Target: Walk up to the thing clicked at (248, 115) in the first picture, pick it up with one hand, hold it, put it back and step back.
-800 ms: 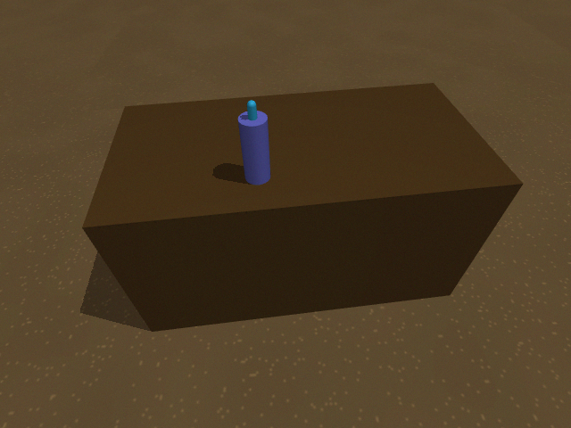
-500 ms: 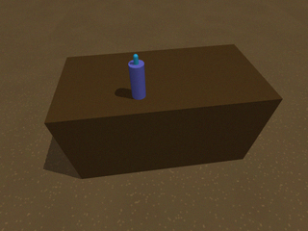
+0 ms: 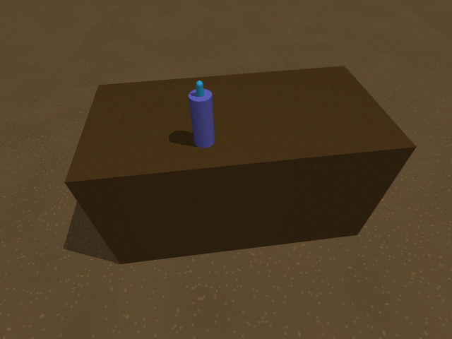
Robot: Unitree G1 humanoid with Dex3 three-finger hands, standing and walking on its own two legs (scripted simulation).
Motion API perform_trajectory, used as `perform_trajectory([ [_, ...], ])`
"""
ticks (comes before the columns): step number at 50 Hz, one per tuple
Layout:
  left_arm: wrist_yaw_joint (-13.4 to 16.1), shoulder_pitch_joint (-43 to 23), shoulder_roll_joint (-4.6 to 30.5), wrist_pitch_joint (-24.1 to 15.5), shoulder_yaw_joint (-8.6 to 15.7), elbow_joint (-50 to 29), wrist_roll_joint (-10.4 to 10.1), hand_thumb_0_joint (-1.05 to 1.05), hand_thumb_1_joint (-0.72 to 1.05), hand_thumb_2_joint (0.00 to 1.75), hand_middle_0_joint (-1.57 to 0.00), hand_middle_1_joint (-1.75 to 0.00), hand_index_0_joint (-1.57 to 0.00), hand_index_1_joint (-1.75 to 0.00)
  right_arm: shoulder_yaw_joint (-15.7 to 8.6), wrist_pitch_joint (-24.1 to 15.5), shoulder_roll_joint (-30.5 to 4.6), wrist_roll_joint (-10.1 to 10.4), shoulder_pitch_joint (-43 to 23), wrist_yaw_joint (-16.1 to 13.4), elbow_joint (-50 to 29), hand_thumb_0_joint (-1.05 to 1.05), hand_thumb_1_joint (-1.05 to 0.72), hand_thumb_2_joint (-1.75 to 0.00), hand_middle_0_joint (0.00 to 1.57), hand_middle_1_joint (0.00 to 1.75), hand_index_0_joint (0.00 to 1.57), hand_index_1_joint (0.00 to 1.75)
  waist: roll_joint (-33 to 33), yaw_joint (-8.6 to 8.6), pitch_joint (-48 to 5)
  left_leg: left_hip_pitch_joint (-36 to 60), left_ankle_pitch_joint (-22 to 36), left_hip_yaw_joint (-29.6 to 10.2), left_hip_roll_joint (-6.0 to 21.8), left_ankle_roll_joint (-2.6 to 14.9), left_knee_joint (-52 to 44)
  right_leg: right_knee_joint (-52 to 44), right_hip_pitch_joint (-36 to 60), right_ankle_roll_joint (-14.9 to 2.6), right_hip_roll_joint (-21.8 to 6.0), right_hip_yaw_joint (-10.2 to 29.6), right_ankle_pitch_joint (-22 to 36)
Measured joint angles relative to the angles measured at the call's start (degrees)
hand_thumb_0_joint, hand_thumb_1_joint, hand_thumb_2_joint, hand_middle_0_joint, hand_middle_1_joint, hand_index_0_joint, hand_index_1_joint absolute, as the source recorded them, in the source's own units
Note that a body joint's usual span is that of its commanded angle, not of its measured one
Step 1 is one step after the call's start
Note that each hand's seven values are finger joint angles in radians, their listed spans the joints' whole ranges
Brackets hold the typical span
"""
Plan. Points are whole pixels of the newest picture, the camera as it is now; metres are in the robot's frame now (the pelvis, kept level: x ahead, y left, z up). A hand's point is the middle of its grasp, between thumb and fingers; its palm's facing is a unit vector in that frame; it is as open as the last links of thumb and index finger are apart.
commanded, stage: stand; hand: right
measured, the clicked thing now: (202, 114) +0.81 +0.12 -0.06
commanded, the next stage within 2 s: walk up in 0.32 s
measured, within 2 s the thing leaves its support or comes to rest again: neither
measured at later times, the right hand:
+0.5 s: hand out of the picture +0.09 -0.25 -0.16, palm faces -0.10 +0.93 -0.35, open 7.4 cm
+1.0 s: hand (287, 326) +0.21 -0.10 -0.16, palm faces -0.17 +0.94 -0.31, open 7.4 cm
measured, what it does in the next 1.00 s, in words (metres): steps to the left: left foot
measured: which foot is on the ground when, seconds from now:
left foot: down 0.00-0.36, up 0.38-0.64, down 0.66-1.00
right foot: down 0.00-0.68, up 0.70-1.00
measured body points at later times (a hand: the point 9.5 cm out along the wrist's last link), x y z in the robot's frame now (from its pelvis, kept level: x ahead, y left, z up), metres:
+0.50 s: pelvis +0.02 +0.03 -0.01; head +0.02 +0.02 +0.44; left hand +0.04 +0.36 -0.12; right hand +0.10 -0.30 -0.13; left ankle +0.02 +0.16 -0.70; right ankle -0.01 -0.12 -0.75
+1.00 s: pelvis +0.15 +0.16 -0.02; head +0.17 +0.15 +0.43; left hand +0.17 +0.49 -0.12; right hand +0.22 -0.15 -0.14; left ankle +0.12 +0.26 -0.75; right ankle +0.26 +0.06 -0.72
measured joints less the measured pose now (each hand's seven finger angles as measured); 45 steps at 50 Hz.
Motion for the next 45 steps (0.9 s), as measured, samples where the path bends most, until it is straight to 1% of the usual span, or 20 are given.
perform_trajectory([
  [16, 0.0, 0.1, 0.2, 0.1, 0.1, 0.0, 0.1, 0.01, 0.90, 0.90, -0.20, -0.30, -0.21, -0.30, 0.0, 0.0, 0.0, -0.1, 0.2, 0.0, -0.1, 0.01, -0.90, -0.90, 0.20, 0.30, 0.20, 0.30, 0.0, 0.03, 0.0, 0.2, 0.2, 0.0, -0.1, 0.02, -0.5, -0.3, 0.2, 0.04, -0.1, 0.0, 0.1],
  [17, -0.1, 0.4, 0.1, -0.2, 0.5, -0.4, 0.1, 0.01, 0.90, 0.90, -0.20, -0.30, -0.21, -0.30, -0.5, 0.4, -0.1, -0.5, 0.6, 0.5, -0.9, 0.01, -0.90, -0.90, 0.20, 0.30, 0.20, 0.30, 0.2, -0.14, 0.0, -0.6, -0.8, -0.3, -0.1, 0.45, 1.0, 0.3, -0.2, -0.21, 0.0, -0.3, -0.3],
  [18, -0.2, 0.9, 0.0, -0.8, 1.1, -1.2, 0.3, 0.01, 0.90, 0.90, -0.20, -0.30, -0.21, -0.30, -1.3, 0.9, -0.6, -1.1, 1.3, 1.3, -2.0, 0.01, -0.90, -0.90, 0.20, 0.30, 0.20, 0.30, 0.7, -0.33, 0.0, -2.2, -4.1, -0.9, 0.0, 1.16, 4.6, 1.2, -0.4, -0.47, 0.1, -0.9, -1.1],
  [19, -0.1, 1.6, -0.1, -1.5, 1.8, -2.0, 0.7, 0.01, 0.90, 0.90, -0.20, -0.30, -0.21, -0.30, -2.0, 1.6, -1.1, -1.7, 2.1, 1.9, -3.0, 0.01, -0.90, -0.90, 0.20, 0.30, 0.20, 0.30, 1.3, -0.39, -0.2, -4.6, -8.2, -1.3, 0.1, 1.53, 10.4, 1.9, -0.5, -0.64, 0.2, -1.5, -1.8],
  [21, 0.3, 3.4, 0.1, -2.5, 2.9, -3.6, 1.3, 0.01, 0.90, 0.90, -0.20, -0.30, -0.21, -0.30, -3.1, 2.8, -2.4, -2.7, 3.7, 3.0, -4.4, 0.01, -0.90, -0.90, 0.20, 0.30, 0.20, 0.30, 2.1, 0.28, -0.7, -9.9, -12.2, -1.8, -0.2, 1.66, 22.4, 2.9, -0.6, -1.03, -0.2, -2.1, -2.9],
  [23, 0.8, 5.3, 0.6, -2.8, 3.8, -4.6, 1.6, 0.01, 0.90, 0.90, -0.20, -0.30, -0.21, -0.30, -4.3, 3.6, -3.8, -3.1, 5.0, 4.0, -5.7, 0.01, -0.90, -0.90, 0.20, 0.30, 0.20, 0.30, 2.7, 0.65, -0.9, -14.3, -12.6, -2.2, 0.5, 1.32, 30.4, 3.1, 0.0, -1.07, -0.9, -2.5, -3.7],
  [25, 1.0, 6.6, 1.6, -2.9, 4.3, -5.0, 1.8, 0.01, 0.90, 0.90, -0.21, -0.30, -0.21, -0.30, -5.4, 3.8, -5.0, -3.0, 6.2, 4.9, -7.0, 0.01, -0.90, -0.90, 0.20, 0.30, 0.20, 0.30, 3.4, 0.37, -0.5, -17.2, -11.6, -3.2, 2.0, 0.61, 32.8, 2.7, 1.2, -0.32, -1.7, -3.4, -4.2],
  [27, 1.0, 7.6, 2.7, -3.0, 4.7, -5.7, 1.9, 0.01, 0.90, 0.90, -0.21, -0.30, -0.21, -0.30, -6.3, 4.0, -5.9, -3.0, 7.1, 5.5, -8.1, 0.01, -0.90, -0.90, 0.20, 0.30, 0.20, 0.30, 3.9, 0.27, 0.2, -18.9, -10.7, -3.9, 3.9, -0.16, 31.7, 3.0, 2.4, 0.64, -2.6, -4.2, -5.1],
  [29, 0.9, 8.4, 4.0, -3.1, 5.2, -6.4, 2.0, 0.01, 0.90, 0.90, -0.20, -0.30, -0.21, -0.30, -6.9, 4.1, -6.4, -3.0, 7.6, 6.1, -8.9, 0.01, -0.90, -0.90, 0.20, 0.30, 0.20, 0.30, 3.9, 0.26, 1.0, -19.5, -9.3, -4.0, 5.9, -0.58, 28.1, 4.1, 3.1, 1.56, -3.7, -4.9, -6.6],
  [32, 0.7, 8.9, 6.0, -3.0, 5.6, -7.4, 2.1, 0.01, 0.90, 0.90, -0.20, -0.30, -0.21, -0.30, -7.4, 3.6, -6.3, -2.6, 8.3, 6.7, -10.0, 0.01, -0.91, -0.90, 0.20, 0.30, 0.20, 0.30, 3.2, 0.02, 1.9, -18.0, -5.6, -2.8, 7.6, -0.33, 21.0, 8.1, 3.4, 3.28, -6.0, -5.8, -10.2],
  [33, 0.7, 9.0, 6.7, -2.8, 5.7, -7.6, 2.1, 0.01, 0.90, 0.90, -0.20, -0.30, -0.21, -0.30, -7.6, 3.2, -6.3, -2.5, 8.6, 6.7, -10.4, 0.01, -0.91, -0.90, 0.20, 0.30, 0.20, 0.30, 2.7, -0.20, 1.9, -17.0, -3.1, -1.9, 7.5, -0.56, 19.1, 10.8, 3.0, 3.35, -7.2, -5.9, -12.3],
  [34, 0.8, 8.9, 7.5, -2.5, 5.9, -7.7, 2.0, 0.01, 0.90, 0.90, -0.20, -0.30, -0.21, -0.30, -7.9, 2.7, -5.7, -2.4, 8.4, 6.5, -10.5, 0.01, -0.91, -0.90, 0.20, 0.30, 0.20, 0.30, 0.9, -0.30, 2.5, -16.8, -2.4, -0.8, 6.0, -1.38, 20.2, 14.8, 2.0, 2.24, -9.3, -5.3, -14.7],
  [35, 0.9, 8.8, 8.1, -2.1, 6.0, -7.9, 2.0, 0.01, 0.90, 0.90, -0.20, -0.30, -0.21, -0.30, -7.9, 2.2, -5.0, -2.4, 8.0, 6.3, -10.8, 0.01, -0.91, -0.90, 0.20, 0.30, 0.20, 0.30, -1.0, -0.23, 3.2, -16.6, -3.9, 0.8, 4.4, -1.48, 22.2, 20.8, -0.2, 0.26, -11.5, -3.6, -15.8],
  [36, 1.1, 8.6, 8.2, -1.6, 6.0, -8.0, 1.6, 0.01, 0.90, 0.90, -0.20, -0.30, -0.21, -0.30, -7.8, 1.7, -4.5, -2.4, 8.1, 6.0, -11.5, 0.01, -0.91, -0.90, 0.20, 0.30, 0.20, 0.30, -1.6, -0.62, 3.5, -16.8, -5.7, 1.4, 3.7, -1.27, 24.2, 28.3, -3.3, -0.90, -11.1, -0.9, -18.1],
  [37, 1.1, 8.2, 7.9, -1.1, 5.7, -8.0, 1.3, 0.01, 0.90, 0.90, -0.20, -0.30, -0.21, -0.30, -7.5, 1.2, -4.1, -2.0, 8.3, 5.8, -12.1, 0.01, -0.91, -0.90, 0.20, 0.30, 0.20, 0.30, -1.2, -1.42, 3.7, -16.8, -6.8, 1.0, 3.4, -0.90, 25.1, 35.1, -6.2, -1.81, -9.0, 0.9, -20.4],
  [38, 1.1, 7.6, 7.6, -0.8, 5.2, -8.0, 1.1, 0.01, 0.90, 0.90, -0.20, -0.30, -0.21, -0.30, -7.2, 1.1, -3.4, -1.6, 8.8, 5.7, -12.5, 0.00, -0.91, -0.90, 0.20, 0.30, 0.20, 0.30, -0.8, -2.17, 3.6, -16.4, -7.3, 0.4, 3.2, -0.31, 24.8, 40.4, -9.0, -2.57, -6.8, 1.6, -21.5],
  [39, 1.0, 7.1, 7.3, -0.7, 4.6, -8.2, 0.8, 0.01, 0.90, 0.90, -0.20, -0.30, -0.21, -0.30, -6.7, 1.2, -2.7, -1.3, 9.4, 5.5, -12.7, 0.00, -0.90, -0.90, 0.20, 0.30, 0.20, 0.30, -0.8, -2.57, 3.5, -15.4, -7.1, 0.2, 2.9, 0.31, 23.4, 44.2, -11.7, -3.13, -5.2, 1.7, -20.8],
  [40, 0.8, 6.7, 7.1, -0.9, 4.2, -8.7, 0.4, 0.01, 0.91, 0.90, -0.20, -0.30, -0.21, -0.30, -6.1, 1.4, -2.0, -1.2, 9.9, 5.3, -12.8, 0.00, -0.90, -0.90, 0.20, 0.30, 0.20, 0.30, -1.0, -2.71, 3.3, -14.1, -6.7, 0.2, 2.4, 0.80, 21.5, 46.3, -14.2, -3.47, -4.3, 1.4, -18.9],
  [42, 0.2, 6.3, 6.4, -1.6, 3.6, -9.9, -0.3, 0.01, 0.91, 0.90, -0.20, -0.30, -0.21, -0.30, -5.1, 1.3, -1.0, -1.0, 11.2, 4.8, -13.2, 0.00, -0.90, -0.90, 0.20, 0.30, 0.20, 0.30, -1.5, -2.77, 2.9, -11.4, -5.5, 0.6, 1.2, 1.26, 17.4, 45.9, -18.1, -3.60, -4.0, 0.2, -14.7],
  [45, -0.5, 6.7, 5.1, -2.3, 3.2, -11.1, -0.4, 0.01, 0.91, 0.90, -0.20, -0.30, -0.21, -0.30, -4.5, 0.7, -0.8, -1.0, 13.1, 4.5, -14.2, 0.00, -0.90, -0.90, 0.21, 0.30, 0.20, 0.30, -1.4, -2.99, 2.4, -7.7, -5.1, 0.8, -0.4, 1.96, 13.3, 39.3, -20.7, -2.47, -4.1, -1.7, -12.0],
])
